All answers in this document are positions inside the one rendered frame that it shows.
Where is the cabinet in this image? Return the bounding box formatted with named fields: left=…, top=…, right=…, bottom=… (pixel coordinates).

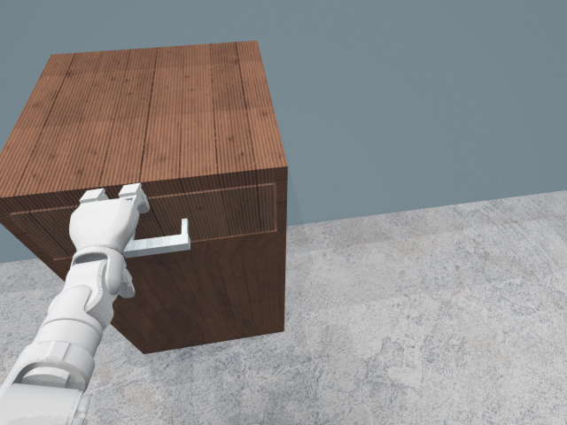
left=0, top=41, right=288, bottom=354

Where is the left robot forearm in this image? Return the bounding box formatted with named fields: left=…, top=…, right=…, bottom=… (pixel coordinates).
left=0, top=246, right=124, bottom=400

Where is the left robot hand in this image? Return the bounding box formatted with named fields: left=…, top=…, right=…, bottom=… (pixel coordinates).
left=69, top=183, right=150, bottom=298

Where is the robot left upper arm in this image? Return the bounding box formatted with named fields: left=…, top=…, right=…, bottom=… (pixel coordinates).
left=0, top=383, right=90, bottom=425

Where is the drawer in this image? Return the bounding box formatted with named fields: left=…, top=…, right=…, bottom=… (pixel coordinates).
left=11, top=182, right=275, bottom=259

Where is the handle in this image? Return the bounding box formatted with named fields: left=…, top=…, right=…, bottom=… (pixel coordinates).
left=122, top=219, right=190, bottom=258

